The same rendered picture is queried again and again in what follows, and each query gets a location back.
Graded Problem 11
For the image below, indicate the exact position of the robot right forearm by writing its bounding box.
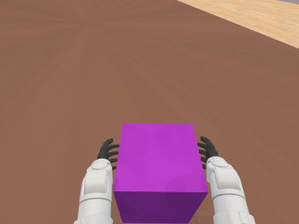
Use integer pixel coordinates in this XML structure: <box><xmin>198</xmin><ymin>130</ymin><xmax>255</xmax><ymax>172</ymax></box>
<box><xmin>206</xmin><ymin>156</ymin><xmax>256</xmax><ymax>224</ymax></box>

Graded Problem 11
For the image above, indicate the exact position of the left robot hand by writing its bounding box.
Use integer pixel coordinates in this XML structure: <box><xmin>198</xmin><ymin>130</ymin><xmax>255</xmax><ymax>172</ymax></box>
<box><xmin>97</xmin><ymin>138</ymin><xmax>120</xmax><ymax>170</ymax></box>

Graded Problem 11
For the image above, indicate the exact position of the right robot hand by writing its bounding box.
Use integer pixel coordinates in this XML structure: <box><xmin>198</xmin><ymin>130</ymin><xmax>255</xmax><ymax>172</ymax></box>
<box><xmin>197</xmin><ymin>136</ymin><xmax>219</xmax><ymax>170</ymax></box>

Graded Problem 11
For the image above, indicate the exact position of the carton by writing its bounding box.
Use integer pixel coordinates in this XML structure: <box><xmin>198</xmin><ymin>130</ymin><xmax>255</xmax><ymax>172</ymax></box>
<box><xmin>113</xmin><ymin>123</ymin><xmax>208</xmax><ymax>224</ymax></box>

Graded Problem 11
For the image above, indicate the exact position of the robot left forearm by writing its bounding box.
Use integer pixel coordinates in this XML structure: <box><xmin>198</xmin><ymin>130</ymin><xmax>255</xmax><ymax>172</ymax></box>
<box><xmin>74</xmin><ymin>159</ymin><xmax>113</xmax><ymax>224</ymax></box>

